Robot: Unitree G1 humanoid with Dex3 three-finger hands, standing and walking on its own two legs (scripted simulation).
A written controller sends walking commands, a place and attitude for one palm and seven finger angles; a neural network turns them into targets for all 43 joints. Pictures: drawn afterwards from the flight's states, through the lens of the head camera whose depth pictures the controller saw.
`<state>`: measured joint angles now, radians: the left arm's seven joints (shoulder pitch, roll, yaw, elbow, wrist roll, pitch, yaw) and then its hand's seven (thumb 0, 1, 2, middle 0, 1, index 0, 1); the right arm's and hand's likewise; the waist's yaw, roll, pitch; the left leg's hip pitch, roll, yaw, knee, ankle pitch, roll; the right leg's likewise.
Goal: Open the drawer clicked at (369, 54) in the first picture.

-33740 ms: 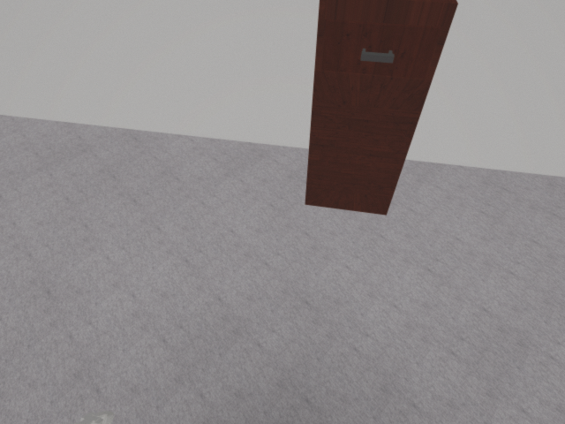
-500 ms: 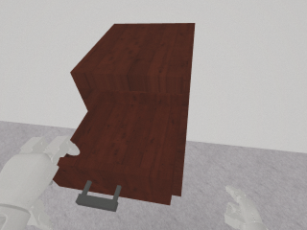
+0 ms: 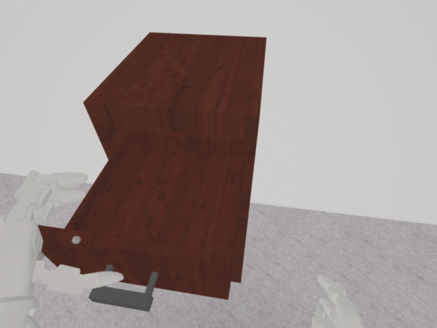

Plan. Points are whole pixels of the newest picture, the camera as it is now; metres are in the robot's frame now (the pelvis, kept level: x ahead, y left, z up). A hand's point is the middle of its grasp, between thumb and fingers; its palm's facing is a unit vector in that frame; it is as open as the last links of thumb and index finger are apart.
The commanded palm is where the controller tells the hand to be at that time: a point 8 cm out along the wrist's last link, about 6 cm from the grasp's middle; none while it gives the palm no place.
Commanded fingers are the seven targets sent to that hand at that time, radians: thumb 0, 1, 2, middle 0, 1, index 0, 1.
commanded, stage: draw the hand back to the body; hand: left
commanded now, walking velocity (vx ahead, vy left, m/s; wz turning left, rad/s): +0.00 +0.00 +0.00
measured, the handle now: (126, 285) +0.18 +0.19 +0.00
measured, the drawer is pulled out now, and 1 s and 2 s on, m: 0.30 0.30 0.30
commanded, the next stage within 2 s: step back with the hand held close in 0.74 s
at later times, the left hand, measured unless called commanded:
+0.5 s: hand (73, 230) +0.19 +0.22 +0.17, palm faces +0.40 -0.81 -0.42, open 9.0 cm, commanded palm +0.14 +0.26 +0.19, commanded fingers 0.00 0.87 0.88 -0.20 -0.32 -0.20 -0.32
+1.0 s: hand (69, 227) +0.19 +0.22 +0.18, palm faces +0.38 -0.79 -0.48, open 7.4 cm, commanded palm +0.13 +0.26 +0.19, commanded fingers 0.00 0.90 0.90 -0.20 -0.30 -0.20 -0.30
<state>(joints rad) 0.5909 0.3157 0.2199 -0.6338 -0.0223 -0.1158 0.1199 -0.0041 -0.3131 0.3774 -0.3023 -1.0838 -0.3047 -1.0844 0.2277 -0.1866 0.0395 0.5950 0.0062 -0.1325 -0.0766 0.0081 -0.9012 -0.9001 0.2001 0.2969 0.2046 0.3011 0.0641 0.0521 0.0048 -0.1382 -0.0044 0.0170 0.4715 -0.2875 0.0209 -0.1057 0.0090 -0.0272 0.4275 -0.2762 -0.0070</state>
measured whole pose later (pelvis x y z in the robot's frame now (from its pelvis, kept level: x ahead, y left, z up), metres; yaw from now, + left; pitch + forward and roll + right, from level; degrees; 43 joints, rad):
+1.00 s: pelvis -0.01 -0.02 +0.00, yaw -1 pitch +0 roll -1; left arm 0.55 0.36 0.37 -0.51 -0.06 -0.17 0.11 0.02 0.88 0.89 -0.21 -0.31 -0.21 -0.31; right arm 0.17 -0.23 0.00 0.57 0.02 -0.04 -0.05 0.01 -0.90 -0.90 0.20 0.30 0.21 0.30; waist 0.03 0.08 0.03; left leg -0.19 0.02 0.02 0.44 -0.25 0.00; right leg -0.16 0.04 -0.02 0.39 -0.23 -0.03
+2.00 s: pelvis -0.16 -0.01 -0.01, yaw -4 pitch +2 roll -3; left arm 0.62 0.44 0.39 -0.69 -0.08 -0.24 0.10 0.02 0.88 0.90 -0.21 -0.30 -0.22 -0.31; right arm 0.14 -0.19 0.01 0.59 0.03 -0.10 -0.02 0.01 -0.90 -0.90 0.20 0.30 0.21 0.30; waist -0.01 0.04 0.06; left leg -0.51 0.05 0.00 0.67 -0.23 0.00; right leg -0.24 0.05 -0.05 0.51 -0.31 -0.02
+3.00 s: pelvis -0.33 -0.02 -0.01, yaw +0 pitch -2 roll +0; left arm 0.59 0.36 0.35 -0.59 -0.03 -0.21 0.17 0.01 0.88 0.90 -0.21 -0.30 -0.21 -0.31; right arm 0.24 -0.21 0.00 0.63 0.00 -0.09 -0.05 0.01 -0.90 -0.90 0.20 0.30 0.21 0.30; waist -0.02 -0.01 0.00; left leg -0.27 0.00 0.04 0.56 -0.25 0.03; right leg -0.33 0.00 -0.05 0.61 -0.30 -0.02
